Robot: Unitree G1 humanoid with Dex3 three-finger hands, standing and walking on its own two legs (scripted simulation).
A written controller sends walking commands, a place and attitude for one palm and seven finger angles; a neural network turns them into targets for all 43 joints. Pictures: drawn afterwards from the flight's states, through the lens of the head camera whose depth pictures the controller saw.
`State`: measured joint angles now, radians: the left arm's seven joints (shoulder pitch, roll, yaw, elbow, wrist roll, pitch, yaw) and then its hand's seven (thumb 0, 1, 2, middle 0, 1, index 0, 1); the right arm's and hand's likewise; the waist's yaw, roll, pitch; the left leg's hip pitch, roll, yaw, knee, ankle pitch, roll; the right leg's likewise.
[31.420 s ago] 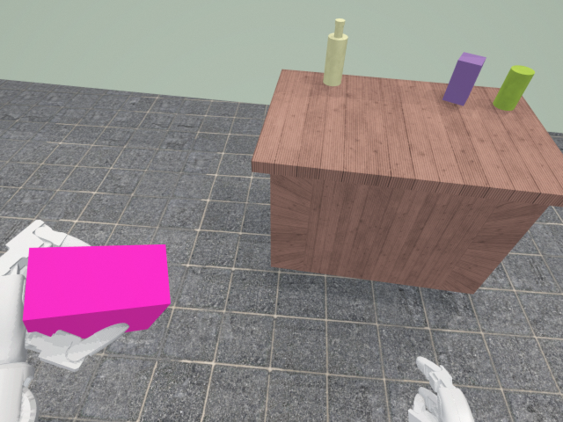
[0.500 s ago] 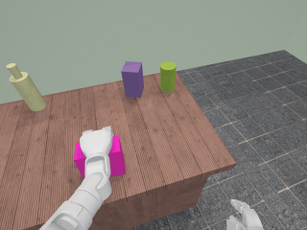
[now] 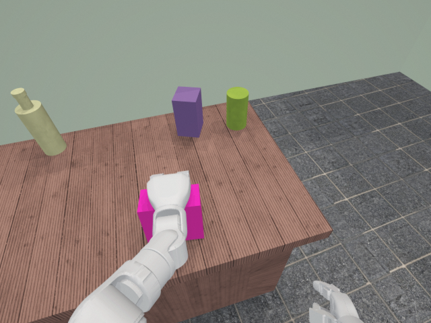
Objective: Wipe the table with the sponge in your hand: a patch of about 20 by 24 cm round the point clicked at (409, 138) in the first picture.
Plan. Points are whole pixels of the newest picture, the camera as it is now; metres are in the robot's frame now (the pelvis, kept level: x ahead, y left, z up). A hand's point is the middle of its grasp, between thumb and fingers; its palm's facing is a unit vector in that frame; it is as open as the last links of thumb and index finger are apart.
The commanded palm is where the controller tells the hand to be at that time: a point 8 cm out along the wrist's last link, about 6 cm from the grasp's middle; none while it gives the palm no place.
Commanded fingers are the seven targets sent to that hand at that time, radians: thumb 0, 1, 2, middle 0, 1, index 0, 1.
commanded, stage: wipe forward along the third lane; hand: left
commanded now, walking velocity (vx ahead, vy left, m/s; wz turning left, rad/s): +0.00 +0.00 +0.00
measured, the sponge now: (174, 219) +0.35 +0.14 -0.05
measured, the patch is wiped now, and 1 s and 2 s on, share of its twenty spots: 0.75 0.90 1.00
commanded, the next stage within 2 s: wipe back along the third lane in 1.68 s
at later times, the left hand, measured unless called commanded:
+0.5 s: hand (181, 193) +0.39 +0.12 -0.01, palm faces -0.09 -0.01 -1.00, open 10.4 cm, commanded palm +0.37 +0.12 +0.02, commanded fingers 0.00 0.10 1.30 -1.20 -1.60 -1.20 -1.60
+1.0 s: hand (179, 174) +0.44 +0.14 +0.00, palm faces -0.11 +0.01 -0.99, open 10.4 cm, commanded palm +0.43 +0.14 +0.03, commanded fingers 0.00 0.10 1.30 -1.20 -1.60 -1.20 -1.60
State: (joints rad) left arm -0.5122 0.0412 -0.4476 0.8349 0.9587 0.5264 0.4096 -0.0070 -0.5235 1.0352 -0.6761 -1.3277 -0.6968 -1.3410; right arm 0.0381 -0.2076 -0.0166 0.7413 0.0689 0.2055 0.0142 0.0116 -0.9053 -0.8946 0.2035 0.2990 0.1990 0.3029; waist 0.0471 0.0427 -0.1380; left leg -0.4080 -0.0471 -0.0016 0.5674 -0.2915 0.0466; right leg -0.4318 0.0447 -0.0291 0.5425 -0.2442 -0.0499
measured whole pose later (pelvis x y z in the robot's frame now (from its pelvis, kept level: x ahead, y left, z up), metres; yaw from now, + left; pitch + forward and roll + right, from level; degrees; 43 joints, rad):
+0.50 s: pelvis -0.01 -0.02 +0.00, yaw -1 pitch +11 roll +0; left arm -0.72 0.07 -0.29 1.11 0.95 0.50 0.47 0.00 -0.54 1.04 -0.70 -1.31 -0.72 -1.32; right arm 0.08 -0.22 -0.01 0.78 0.06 0.18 -0.03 0.01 -0.91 -0.89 0.20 0.30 0.20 0.30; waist -0.03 0.03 -0.15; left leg -0.50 -0.02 0.01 0.57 -0.27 0.02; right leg -0.53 0.07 -0.02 0.54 -0.21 -0.07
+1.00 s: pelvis -0.02 -0.02 -0.01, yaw -2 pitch +17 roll +0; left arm -0.91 0.21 -0.17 1.27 0.95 0.46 0.46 0.02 -0.54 1.04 -0.70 -1.31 -0.72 -1.33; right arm 0.18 -0.25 -0.01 0.80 0.06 0.10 -0.02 0.01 -0.91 -0.89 0.20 0.30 0.20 0.30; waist -0.12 0.04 -0.15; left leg -0.65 0.00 0.02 0.64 -0.28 0.02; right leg -0.68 0.08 -0.01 0.58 -0.20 -0.07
